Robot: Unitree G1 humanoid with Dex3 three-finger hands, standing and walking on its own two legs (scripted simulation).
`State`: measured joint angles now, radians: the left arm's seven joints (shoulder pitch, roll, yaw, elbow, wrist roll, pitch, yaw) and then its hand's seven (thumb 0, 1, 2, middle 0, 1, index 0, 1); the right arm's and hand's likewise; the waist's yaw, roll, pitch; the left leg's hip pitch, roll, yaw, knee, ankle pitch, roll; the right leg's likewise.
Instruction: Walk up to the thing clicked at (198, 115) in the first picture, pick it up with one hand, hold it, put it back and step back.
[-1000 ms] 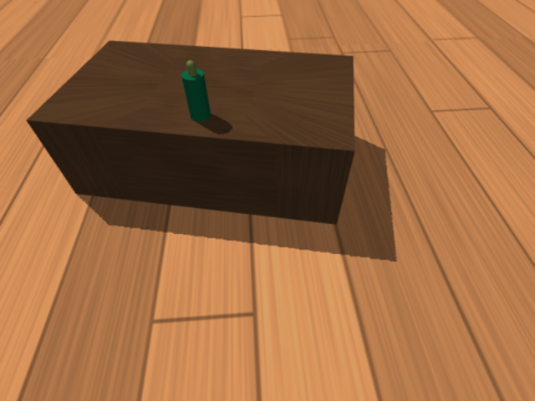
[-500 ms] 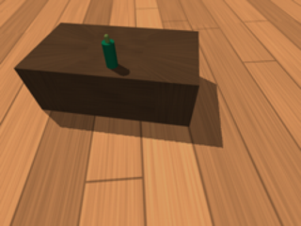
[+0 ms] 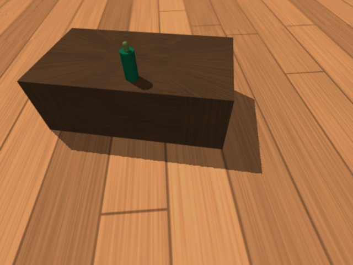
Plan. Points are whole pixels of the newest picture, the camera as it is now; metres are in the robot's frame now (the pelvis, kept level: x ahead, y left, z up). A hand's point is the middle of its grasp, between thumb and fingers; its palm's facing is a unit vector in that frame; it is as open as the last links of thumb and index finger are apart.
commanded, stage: stand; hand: left
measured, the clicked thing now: (128, 60) +1.21 +0.29 -0.22
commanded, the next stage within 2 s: walk up in 0.12 s
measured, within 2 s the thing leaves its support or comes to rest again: neither
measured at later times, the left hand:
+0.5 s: hand out of the picture +0.08 +0.37 -0.18, palm faces -0.05 -0.92 -0.40, open 7.4 cm
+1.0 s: hand (78, 170) +0.43 +0.34 -0.14, palm faces -0.16 -0.89 -0.43, open 7.4 cm
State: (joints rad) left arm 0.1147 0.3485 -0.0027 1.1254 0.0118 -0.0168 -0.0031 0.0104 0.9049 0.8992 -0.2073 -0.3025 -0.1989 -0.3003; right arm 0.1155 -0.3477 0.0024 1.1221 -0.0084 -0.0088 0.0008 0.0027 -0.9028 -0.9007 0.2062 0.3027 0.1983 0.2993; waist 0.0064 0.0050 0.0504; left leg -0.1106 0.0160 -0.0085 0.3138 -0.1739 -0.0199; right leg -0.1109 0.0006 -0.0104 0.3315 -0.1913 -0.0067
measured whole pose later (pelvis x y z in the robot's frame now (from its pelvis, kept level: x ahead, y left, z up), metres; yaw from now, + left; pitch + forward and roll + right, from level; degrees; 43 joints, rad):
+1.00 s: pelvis +0.29 +0.08 -0.03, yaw -7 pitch -3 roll +0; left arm 0.20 0.39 0.05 0.86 0.01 -0.09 -0.04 0.01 0.91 0.90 -0.21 -0.30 -0.20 -0.30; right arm 0.36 -0.40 -0.07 0.87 -0.02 -0.01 0.05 0.01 -0.90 -0.90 0.21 0.30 0.20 0.30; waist -0.04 0.08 0.11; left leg -0.14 0.03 0.07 0.86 -0.52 0.04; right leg -0.37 0.00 -0.06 0.64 -0.23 -0.04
